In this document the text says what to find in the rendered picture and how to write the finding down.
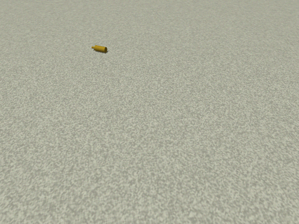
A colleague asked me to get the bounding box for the bottle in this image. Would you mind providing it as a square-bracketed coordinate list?
[92, 45, 107, 53]

